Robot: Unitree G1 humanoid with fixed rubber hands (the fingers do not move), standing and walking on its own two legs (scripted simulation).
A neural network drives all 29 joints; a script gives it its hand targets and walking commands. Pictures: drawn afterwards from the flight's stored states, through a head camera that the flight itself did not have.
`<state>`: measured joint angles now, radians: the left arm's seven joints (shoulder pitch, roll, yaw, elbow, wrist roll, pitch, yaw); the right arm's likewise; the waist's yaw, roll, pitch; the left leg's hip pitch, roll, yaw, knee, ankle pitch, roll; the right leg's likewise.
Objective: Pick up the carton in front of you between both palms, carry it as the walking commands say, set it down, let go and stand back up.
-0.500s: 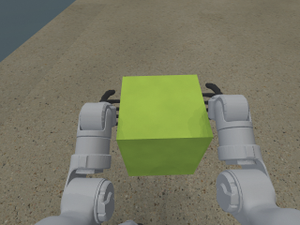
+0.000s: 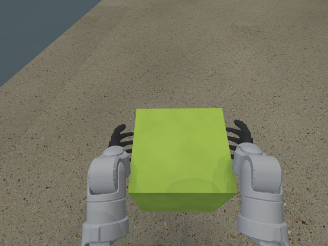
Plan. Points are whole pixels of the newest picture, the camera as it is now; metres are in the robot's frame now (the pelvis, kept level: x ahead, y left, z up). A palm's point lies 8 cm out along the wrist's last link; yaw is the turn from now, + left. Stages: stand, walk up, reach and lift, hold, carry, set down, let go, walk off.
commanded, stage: carry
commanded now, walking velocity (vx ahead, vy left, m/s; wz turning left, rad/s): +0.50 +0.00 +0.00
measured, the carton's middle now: (178, 165) +0.32 +0.00 -0.01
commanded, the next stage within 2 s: none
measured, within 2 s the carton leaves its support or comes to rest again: neither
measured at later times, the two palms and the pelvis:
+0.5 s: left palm (119, 77) +0.62 +0.19 +0.07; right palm (203, 72) +0.61 -0.10 +0.08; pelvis +0.32 +0.06 +0.00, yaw -3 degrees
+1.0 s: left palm (139, 31) +0.93 +0.15 +0.08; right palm (203, 27) +0.94 -0.14 +0.08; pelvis +0.65 +0.00 +0.01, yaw +0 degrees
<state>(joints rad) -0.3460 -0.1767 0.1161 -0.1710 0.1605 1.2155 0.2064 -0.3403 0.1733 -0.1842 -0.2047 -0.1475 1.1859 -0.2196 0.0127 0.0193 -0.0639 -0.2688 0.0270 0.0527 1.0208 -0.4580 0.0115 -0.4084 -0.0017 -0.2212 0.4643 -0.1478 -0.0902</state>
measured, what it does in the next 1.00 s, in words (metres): walks ahead: left foot, then right foot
